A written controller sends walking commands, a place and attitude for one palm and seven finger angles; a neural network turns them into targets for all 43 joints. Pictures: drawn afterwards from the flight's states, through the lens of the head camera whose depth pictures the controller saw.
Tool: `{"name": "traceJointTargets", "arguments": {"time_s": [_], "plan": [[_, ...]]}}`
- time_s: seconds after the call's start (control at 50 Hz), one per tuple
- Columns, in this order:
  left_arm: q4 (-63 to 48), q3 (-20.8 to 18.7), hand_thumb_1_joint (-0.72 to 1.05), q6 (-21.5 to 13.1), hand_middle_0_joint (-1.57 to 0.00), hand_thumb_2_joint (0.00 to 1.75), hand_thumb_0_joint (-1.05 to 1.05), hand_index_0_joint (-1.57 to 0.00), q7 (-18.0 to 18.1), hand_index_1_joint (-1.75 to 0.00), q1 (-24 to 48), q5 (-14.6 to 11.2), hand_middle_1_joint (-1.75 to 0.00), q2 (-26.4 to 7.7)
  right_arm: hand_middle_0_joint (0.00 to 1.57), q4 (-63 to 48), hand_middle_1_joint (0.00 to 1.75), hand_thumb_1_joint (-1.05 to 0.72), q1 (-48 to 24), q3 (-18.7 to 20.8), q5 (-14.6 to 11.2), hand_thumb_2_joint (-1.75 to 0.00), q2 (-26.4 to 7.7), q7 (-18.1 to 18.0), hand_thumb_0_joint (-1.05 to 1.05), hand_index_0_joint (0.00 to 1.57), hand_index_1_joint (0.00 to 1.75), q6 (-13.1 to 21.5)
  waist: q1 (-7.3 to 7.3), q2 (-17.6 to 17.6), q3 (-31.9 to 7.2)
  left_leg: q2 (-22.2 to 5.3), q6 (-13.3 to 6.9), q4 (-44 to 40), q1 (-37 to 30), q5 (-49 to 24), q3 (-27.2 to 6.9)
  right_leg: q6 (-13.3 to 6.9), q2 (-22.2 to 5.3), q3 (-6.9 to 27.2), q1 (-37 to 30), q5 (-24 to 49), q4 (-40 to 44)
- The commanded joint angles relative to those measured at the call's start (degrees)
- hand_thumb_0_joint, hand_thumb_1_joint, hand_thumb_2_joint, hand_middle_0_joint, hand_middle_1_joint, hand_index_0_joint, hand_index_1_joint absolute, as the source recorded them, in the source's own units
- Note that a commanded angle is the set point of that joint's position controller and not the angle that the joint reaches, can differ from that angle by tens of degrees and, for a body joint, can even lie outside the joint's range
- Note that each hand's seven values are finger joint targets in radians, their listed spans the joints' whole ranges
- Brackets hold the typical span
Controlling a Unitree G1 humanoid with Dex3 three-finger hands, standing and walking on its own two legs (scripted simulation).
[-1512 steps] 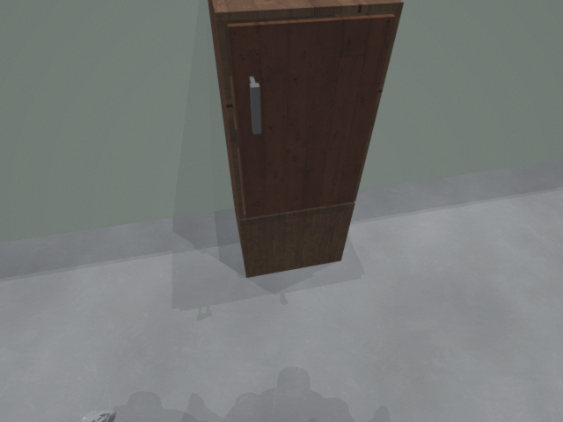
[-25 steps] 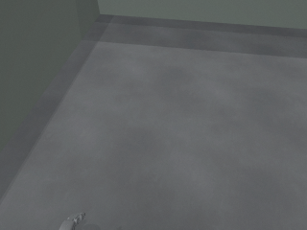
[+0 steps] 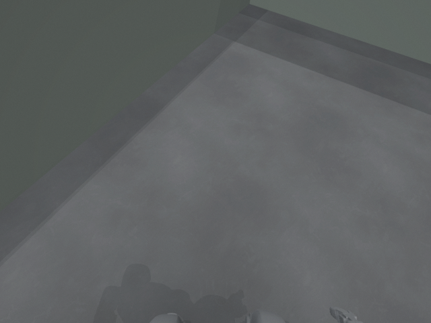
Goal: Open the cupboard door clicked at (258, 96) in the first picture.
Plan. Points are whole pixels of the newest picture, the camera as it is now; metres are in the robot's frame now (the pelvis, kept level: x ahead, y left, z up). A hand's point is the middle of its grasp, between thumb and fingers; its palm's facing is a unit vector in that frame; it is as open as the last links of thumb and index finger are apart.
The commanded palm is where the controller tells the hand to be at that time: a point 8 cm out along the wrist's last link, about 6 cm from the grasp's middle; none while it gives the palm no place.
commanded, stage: turn to face it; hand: left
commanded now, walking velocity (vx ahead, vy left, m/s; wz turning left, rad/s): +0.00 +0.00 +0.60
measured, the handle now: out of the picture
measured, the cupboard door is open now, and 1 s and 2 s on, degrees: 39 39 39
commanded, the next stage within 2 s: none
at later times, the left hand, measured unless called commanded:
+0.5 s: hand out of the picture +0.02 +0.16 -0.16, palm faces +0.32 -0.92 -0.21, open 7.4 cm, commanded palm none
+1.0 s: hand out of the picture +0.00 +0.19 -0.14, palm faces +0.57 -0.76 -0.30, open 7.4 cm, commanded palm none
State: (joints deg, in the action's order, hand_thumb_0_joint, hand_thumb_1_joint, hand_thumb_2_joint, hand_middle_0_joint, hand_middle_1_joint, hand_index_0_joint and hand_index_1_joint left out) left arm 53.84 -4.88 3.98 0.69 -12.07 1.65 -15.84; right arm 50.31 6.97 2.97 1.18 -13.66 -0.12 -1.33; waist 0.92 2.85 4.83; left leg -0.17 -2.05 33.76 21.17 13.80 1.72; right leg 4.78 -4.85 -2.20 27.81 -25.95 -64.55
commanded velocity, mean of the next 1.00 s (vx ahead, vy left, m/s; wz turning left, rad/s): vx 0.00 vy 0.00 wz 0.60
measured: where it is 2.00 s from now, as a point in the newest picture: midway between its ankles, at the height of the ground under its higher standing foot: outside the picture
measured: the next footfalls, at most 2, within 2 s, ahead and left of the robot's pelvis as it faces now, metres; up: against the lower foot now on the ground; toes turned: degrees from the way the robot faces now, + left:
right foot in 0.22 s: +0.08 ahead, -0.16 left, +0.00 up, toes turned +7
left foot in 0.56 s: +0.02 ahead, +0.09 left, +0.00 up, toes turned +26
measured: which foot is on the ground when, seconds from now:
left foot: down 0.00-0.22, up 0.24-0.54, down 0.56-0.92, up 0.94-1.00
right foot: up 0.00-0.20, down 0.22-0.56, up 0.58-0.90, down 0.92-1.00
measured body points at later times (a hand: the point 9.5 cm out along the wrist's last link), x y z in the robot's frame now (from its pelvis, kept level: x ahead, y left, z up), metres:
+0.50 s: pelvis +0.02 -0.04 +0.01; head +0.07 -0.01 +0.45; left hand +0.01 +0.21 -0.14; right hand +0.18 -0.26 -0.13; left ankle -0.02 +0.08 -0.70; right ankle +0.04 -0.17 -0.73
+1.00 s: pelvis +0.04 -0.05 +0.00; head +0.08 -0.03 +0.45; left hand -0.03 +0.23 -0.12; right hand +0.25 -0.22 -0.15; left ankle -0.04 +0.05 -0.68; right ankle +0.11 -0.15 -0.73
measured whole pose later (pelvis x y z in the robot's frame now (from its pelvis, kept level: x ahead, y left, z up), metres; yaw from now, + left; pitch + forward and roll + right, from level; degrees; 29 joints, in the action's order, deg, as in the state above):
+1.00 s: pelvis +0.04 -0.05 +0.00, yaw +37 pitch +1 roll +0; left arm 49.1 -3.0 1.0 1.4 -9.0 1.6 -12.4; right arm 53.1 10.0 5.1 0.8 -14.6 0.7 -4.3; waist -1.1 -2.3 5.0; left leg 2.3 1.5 56.4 27.0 27.4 -3.7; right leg 0.6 -3.2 -4.4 15.3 -17.6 -32.1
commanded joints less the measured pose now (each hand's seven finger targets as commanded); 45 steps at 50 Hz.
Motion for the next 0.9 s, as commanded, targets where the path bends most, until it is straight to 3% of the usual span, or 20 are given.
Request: {"name": "traceJointTargets", "arguments": {"time_s": [0.0,0.1,0.16,0.18,0.2,0.22,0.24,0.3,0.42,0.48,0.5,0.52,0.54,0.56,0.58,0.64,0.78,0.84,0.86,0.88], "plan": [[-6.0,-0.2,0.9,-2.0,-0.2,0.9,0.0,-0.2,-0.3,-0.3,0.1,-0.4,-0.3,-2.8,0.2,-2.5,0.3,-0.9,2.8,2.8,0.2,-0.9,-11.7,-0.7,0.0,0.2,0.3,0.7,-1.81,-11.1,-8.1,-12.9,-6.6,-14.9,-9.1,-9.1,-16.0,0.1,0.6,1.7,1.5,2.0,6.2],[-7.0,0.1,0.9,-2.3,-0.2,0.9,0.0,-0.2,0.0,-0.3,-0.1,-0.6,-0.3,-2.5,0.2,-3.0,0.3,-0.9,1.8,3.6,0.5,-0.9,-12.4,-0.1,0.0,0.2,0.3,-0.3,-1.75,-12.7,-6.6,-11.9,-6.7,-14.8,-4.1,-3.1,-20.1,-0.8,3.3,0.4,-6.6,1.5,20.4],[-5.8,-0.5,0.9,-3.1,-0.2,0.9,0.0,-0.2,0.2,-0.3,-5.6,-0.8,-0.3,-3.8,0.2,-3.8,0.3,-0.9,-0.9,3.8,-0.1,-0.9,-11.3,0.0,0.0,0.2,0.3,-0.7,1.26,-11.1,-7.2,-7.9,-3.6,-9.7,3.8,-0.9,-19.2,-1.5,4.0,-0.1,-19.8,10.0,36.1],[-5.8,-1.3,0.9,-3.7,-0.2,0.9,0.0,-0.2,0.7,-0.3,-7.7,-0.2,-0.3,-7.0,0.2,-4.5,0.3,-0.9,-0.9,3.6,-0.6,-0.9,-8.2,0.3,0.0,0.2,0.3,-0.8,2.39,-1.2,-7.4,-2.8,-0.3,-1.7,10.5,5.3,-15.2,-3.9,-3.3,7.6,-25.7,5.6,46.0],[-6.5,-2.2,0.9,-4.1,-0.2,0.9,0.0,-0.2,1.0,-0.3,-7.4,0.6,-0.3,-12.4,0.2,-5.8,0.3,-0.9,-0.8,2.9,-0.8,-0.9,-4.5,0.6,0.0,0.2,0.3,-0.7,2.99,16.3,-6.5,5.5,4.5,15.0,17.6,17.3,-3.2,-10.2,-19.8,25.5,-25.8,3.6,53.1],[-7.4,-1.5,0.9,-4.0,-0.2,0.9,0.0,-0.2,1.3,-0.3,-4.8,0.0,-0.3,-12.1,0.2,-5.6,0.3,-0.9,-1.7,3.3,-0.2,-0.9,-7.4,0.9,0.0,0.2,0.3,-0.7,2.25,13.9,-5.6,1.8,3.7,27.9,14.9,20.6,-5.2,-13.5,-23.9,25.3,-17.4,6.6,53.2],[-8.9,-1.0,0.9,-3.7,-0.2,0.9,0.0,-0.2,1.3,-0.3,0.0,-0.2,-0.3,-9.8,0.2,-5.5,0.3,-0.9,-0.1,3.3,-0.1,-0.9,-6.3,1.4,0.0,0.2,0.3,-0.9,-0.52,6.9,-4.0,0.6,3.5,31.5,13.2,16.5,-5.9,-14.0,-21.3,18.7,-14.1,7.5,52.3],[-9.0,0.1,0.9,-4.2,-0.2,0.9,0.0,-0.2,1.1,-0.3,2.9,-0.4,-0.3,-5.4,0.2,-2.4,0.3,-0.9,1.6,3.1,-0.1,-0.9,-5.6,1.8,0.0,0.2,0.3,-1.9,-2.12,12.3,-4.3,-1.6,5.5,35.9,12.7,10.2,-2.4,-11.0,-13.1,5.6,-16.6,23.8,47.0],[-6.0,-1.0,0.9,-4.4,-0.2,0.9,0.0,-0.2,1.1,-0.3,-4.9,0.2,-0.3,-8.5,0.2,-3.4,0.3,-0.9,-3.7,1.3,-0.8,-0.9,-2.1,2.1,0.0,0.2,0.3,-0.9,2.2,8.4,-7.1,-0.5,5.8,10.6,6.2,13.0,4.2,-11.1,-15.0,0.4,-26.9,44.1,39.1],[-5.5,-1.5,0.9,-4.2,-0.2,0.9,0.0,-0.2,0.7,-0.3,-4.1,-0.3,-0.3,-9.3,0.2,-2.5,0.3,-0.9,0.2,1.4,-0.7,-0.9,-3.3,1.8,0.0,0.2,0.3,-0.3,0.19,8.2,-8.4,0.5,4.8,-1.8,-2.8,4.6,5.2,-8.1,-14.5,-2.7,-24.0,42.4,33.4],[-5.8,-1.5,0.9,-4.0,-0.2,0.9,0.0,-0.2,0.5,-0.3,-3.0,-0.7,-0.3,-8.8,0.2,-1.7,0.3,-0.9,3.4,1.9,-0.6,-0.9,-4.9,1.7,0.0,0.2,0.3,0.0,-1.82,4.9,-9.7,0.0,4.1,-8.4,-9.8,-3.1,3.9,-5.7,-13.5,-4.7,-19.8,38.6,28.4],[-7.1,-1.1,0.9,-3.7,-0.2,0.9,0.0,-0.2,0.2,-0.3,-2.8,-1.1,-0.3,-6.3,0.2,-1.0,0.3,-0.9,7.1,3.1,-0.2,-0.9,-9.9,1.3,0.0,0.2,0.3,0.5,-3.8,-6.3,-13.0,-9.1,0.3,-10.6,-19.8,-16.2,-7.4,-2.2,-9.3,-7.8,-9.5,23.8,18.6],[-9.6,0.3,0.9,-3.4,-0.2,0.9,0.0,-0.2,0.0,-0.3,0.5,-1.2,-0.3,-2.2,0.2,-0.7,0.3,-0.9,10.8,4.7,0.0,-0.9,-15.1,0.8,0.0,0.2,0.3,0.5,-6.19,-20.6,-12.9,-22.9,-8.0,-11.4,-25.2,-38.6,-25.5,1.3,-2.3,-6.7,5.4,-11.2,6.5],[-10.7,0.3,0.9,-2.6,-0.2,0.9,0.0,-0.2,0.4,-0.3,4.6,-0.8,-0.3,-3.4,0.2,0.8,0.3,-0.9,14.0,4.7,0.2,-0.9,-16.1,0.2,0.0,0.2,0.3,0.1,-7.59,-14.8,-13.2,-24.8,-12.3,-10.3,-23.3,-40.3,-25.4,0.1,-2.2,0.2,6.9,-12.3,-0.3],[-10.5,0.1,0.9,-2.3,-0.2,0.9,0.0,-0.2,0.6,-0.3,6.2,-0.5,-0.3,-3.5,0.2,0.7,0.3,-0.9,12.4,4.1,0.3,-0.9,-14.4,-0.3,0.0,0.2,0.3,0.3,-6.7,-12.0,-11.1,-21.8,-11.5,-11.9,-19.2,-31.3,-23.1,-0.3,-2.4,1.9,7.3,-8.2,-2.2],[-7.7,-0.2,0.9,-1.9,-0.2,0.9,0.0,-0.2,-0.1,-0.3,3.3,-0.6,-0.3,-2.8,0.2,-1.6,0.3,-0.9,3.4,3.0,0.2,-0.9,-11.0,-1.1,0.0,0.2,0.3,0.7,-2.27,-14.5,-7.0,-14.1,-6.8,-13.2,-12.0,-21.2,-15.8,0.0,-1.6,2.9,4.6,1.2,-0.2],[-7.9,0.2,0.9,-2.3,-0.2,0.9,0.0,-0.2,-0.1,-0.3,3.1,-1.0,-0.3,-1.9,0.2,-1.6,0.3,-0.9,3.8,3.4,0.5,-0.9,-11.5,-0.8,0.0,0.2,0.3,0.2,-2.35,-11.8,-8.4,-11.7,-6.9,-11.7,-10.7,-20.8,-19.0,-0.5,3.2,0.5,-5.5,1.2,19.7],[-6.8,-0.2,0.9,-3.0,-0.2,0.9,0.0,-0.2,0.3,-0.3,-2.4,-1.1,-0.3,-3.1,0.2,-2.8,0.3,-0.9,0.3,3.7,0.0,-0.9,-11.0,-0.5,0.0,0.2,0.3,-0.2,0.7,-11.3,-8.2,-9.1,-4.6,-7.9,-3.2,-16.9,-19.0,-1.1,4.3,-0.3,-17.5,10.0,33.9],[-6.5,-0.7,0.9,-3.6,-0.2,0.9,0.0,-0.2,0.5,-0.3,-4.4,-0.9,-0.3,-4.8,0.2,-3.2,0.3,-0.9,0.0,3.5,-0.4,-0.9,-9.5,-0.3,0.0,0.2,0.3,-0.3,1.74,-6.9,-8.5,-5.8,-1.9,-4.3,2.0,-9.7,-17.6,-1.8,1.4,2.0,-24.2,13.7,42.1],[-6.4,-1.9,0.9,-4.2,-0.2,0.9,0.0,-0.2,1.1,-0.3,-5.6,0.0,-0.3,-10.0,0.2,-4.0,0.3,-0.9,0.9,3.1,-1.0,-0.9,-5.7,0.1,0.0,0.2,0.3,-0.2,2.42,9.0,-8.9,1.5,2.3,7.7,12.6,6.7,-9.6,-6.1,-12.7,16.7,-31.2,13.6,49.3]]}}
